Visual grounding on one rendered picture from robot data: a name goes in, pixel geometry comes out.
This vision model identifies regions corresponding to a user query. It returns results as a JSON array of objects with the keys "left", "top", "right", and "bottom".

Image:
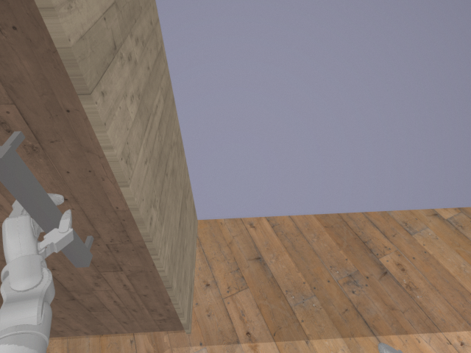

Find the handle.
[{"left": 0, "top": 131, "right": 94, "bottom": 268}]

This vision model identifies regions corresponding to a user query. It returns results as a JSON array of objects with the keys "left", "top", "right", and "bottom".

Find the wardrobe door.
[{"left": 0, "top": 0, "right": 184, "bottom": 338}]

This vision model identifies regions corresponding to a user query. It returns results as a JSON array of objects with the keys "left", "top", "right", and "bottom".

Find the robot left forearm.
[{"left": 0, "top": 254, "right": 55, "bottom": 353}]

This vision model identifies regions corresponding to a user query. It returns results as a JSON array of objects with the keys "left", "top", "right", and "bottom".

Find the robot left hand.
[{"left": 2, "top": 193, "right": 74, "bottom": 264}]

